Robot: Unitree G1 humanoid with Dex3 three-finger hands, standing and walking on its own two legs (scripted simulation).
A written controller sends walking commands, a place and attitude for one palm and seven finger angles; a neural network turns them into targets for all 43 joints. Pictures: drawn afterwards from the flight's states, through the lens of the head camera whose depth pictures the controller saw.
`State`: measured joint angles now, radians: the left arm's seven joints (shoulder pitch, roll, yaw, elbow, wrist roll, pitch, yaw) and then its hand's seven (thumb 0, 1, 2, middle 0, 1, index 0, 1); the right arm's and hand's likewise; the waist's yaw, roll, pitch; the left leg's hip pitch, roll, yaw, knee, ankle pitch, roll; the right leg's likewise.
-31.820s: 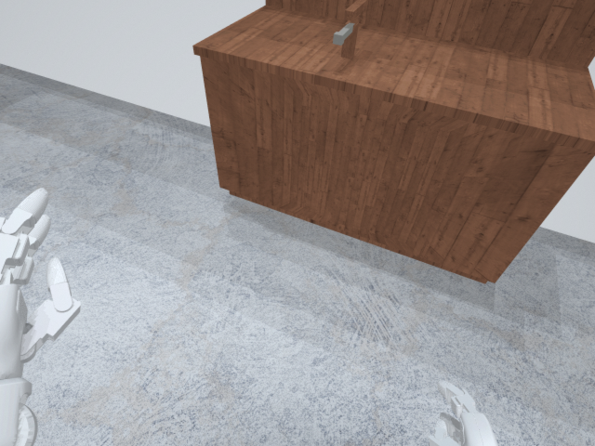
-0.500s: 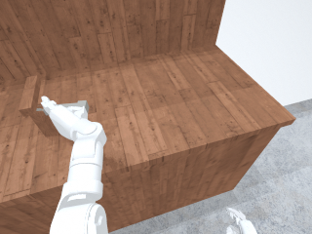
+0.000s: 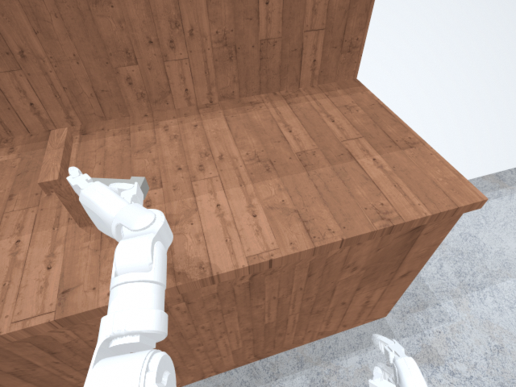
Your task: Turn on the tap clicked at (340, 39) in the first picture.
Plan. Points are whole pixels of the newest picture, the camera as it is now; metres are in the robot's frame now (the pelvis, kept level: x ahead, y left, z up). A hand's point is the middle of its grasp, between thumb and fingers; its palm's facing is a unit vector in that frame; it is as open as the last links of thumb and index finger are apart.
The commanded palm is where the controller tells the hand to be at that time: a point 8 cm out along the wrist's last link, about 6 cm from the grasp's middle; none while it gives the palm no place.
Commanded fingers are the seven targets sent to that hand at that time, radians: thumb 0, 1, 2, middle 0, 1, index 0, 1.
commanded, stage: lift the hand up off the lever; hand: left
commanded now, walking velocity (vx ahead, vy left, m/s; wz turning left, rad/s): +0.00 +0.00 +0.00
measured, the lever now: (137, 188) +0.40 +0.24 +0.09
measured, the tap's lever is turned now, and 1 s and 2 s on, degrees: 69 45 45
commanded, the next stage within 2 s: draw the hand back beside the body in 0.20 s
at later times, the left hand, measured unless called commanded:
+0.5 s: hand (134, 205) +0.35 +0.22 +0.11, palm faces +0.65 -0.76 -0.05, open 7.7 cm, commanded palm +0.30 +0.24 +0.17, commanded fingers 0.00 0.90 0.90 -0.16 -0.18 -0.16 -0.18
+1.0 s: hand (103, 205) +0.28 +0.21 +0.20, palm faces +0.29 -0.93 -0.23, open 7.6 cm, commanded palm +0.24 +0.26 +0.18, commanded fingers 0.00 0.90 0.90 -0.19 -0.26 -0.19 -0.26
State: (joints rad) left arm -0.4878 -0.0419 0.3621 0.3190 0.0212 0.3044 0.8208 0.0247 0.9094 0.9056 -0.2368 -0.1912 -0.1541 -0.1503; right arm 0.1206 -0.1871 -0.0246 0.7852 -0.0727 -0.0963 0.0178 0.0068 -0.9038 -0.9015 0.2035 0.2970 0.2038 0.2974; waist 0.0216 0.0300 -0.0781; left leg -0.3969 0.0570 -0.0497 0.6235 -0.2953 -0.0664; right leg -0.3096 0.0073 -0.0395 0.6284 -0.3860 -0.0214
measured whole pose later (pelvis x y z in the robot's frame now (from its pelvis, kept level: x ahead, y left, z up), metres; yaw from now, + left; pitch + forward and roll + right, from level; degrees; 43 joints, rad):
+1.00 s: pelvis +0.00 +0.01 +0.02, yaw -2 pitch -4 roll +0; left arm 0.08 0.28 0.17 -0.16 -0.08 -0.11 0.10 0.01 0.89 0.90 -0.17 -0.22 -0.18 -0.23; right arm 0.13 -0.20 0.04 0.63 0.01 -0.07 -0.05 0.01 -0.90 -0.90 0.20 0.30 0.21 0.30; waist 0.05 0.06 0.01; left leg -0.13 0.04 0.00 0.43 -0.23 -0.04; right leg -0.06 -0.01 0.00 0.44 -0.31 0.00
